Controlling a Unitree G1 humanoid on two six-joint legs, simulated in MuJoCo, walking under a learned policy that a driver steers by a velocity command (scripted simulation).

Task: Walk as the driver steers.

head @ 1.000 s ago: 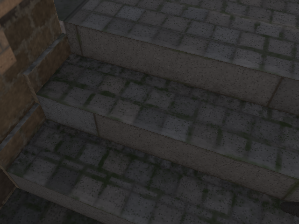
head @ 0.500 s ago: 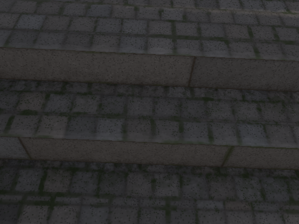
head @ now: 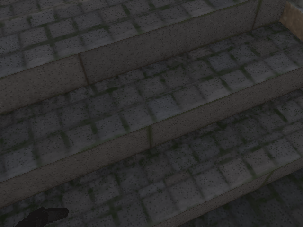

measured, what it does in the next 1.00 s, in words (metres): climbs, turning left: left foot, then right foot 0.17 m higher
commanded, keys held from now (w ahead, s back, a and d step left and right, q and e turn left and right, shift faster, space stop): q+shift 0.22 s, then w+q+shift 0.56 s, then w+e+shift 0.22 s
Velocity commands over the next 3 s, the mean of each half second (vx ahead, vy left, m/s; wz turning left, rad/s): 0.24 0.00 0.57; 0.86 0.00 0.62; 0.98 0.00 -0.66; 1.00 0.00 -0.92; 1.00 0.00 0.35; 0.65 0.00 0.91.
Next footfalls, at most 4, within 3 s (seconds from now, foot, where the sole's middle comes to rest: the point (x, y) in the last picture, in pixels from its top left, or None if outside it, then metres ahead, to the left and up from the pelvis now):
0.60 left None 0.05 0.19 -0.77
1.00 right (77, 215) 0.44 0.31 -0.59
1.38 left None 0.63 0.64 -0.42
1.78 right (33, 40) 1.01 0.45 -0.24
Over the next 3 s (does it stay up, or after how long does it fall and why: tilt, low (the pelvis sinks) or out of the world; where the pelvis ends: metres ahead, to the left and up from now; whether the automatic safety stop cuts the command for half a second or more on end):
stays up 1.83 0.54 0.53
